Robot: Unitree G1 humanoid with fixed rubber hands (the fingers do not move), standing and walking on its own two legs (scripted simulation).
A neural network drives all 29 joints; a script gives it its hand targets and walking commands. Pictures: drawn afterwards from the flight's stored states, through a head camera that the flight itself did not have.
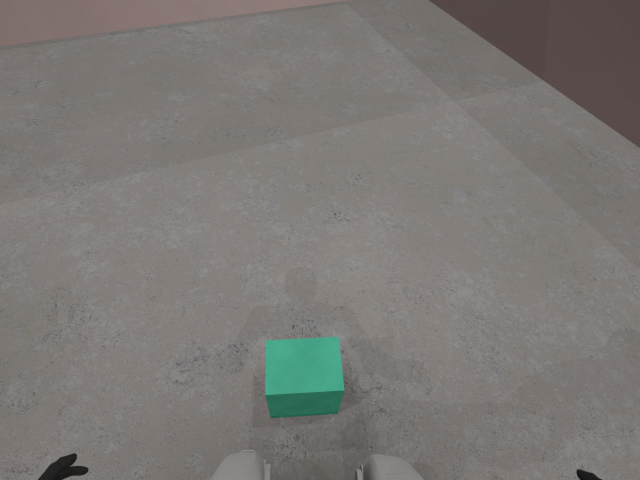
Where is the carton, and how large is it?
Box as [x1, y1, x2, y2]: [265, 337, 343, 417]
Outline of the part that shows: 338,337 266,340 265,395 271,417 337,413 343,393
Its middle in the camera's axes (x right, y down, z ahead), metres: -0.04 +0.38 +1.08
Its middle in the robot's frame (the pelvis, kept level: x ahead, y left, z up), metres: +0.44 +0.02 -0.62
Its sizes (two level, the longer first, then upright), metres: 0.196 0.143 0.220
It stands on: the floor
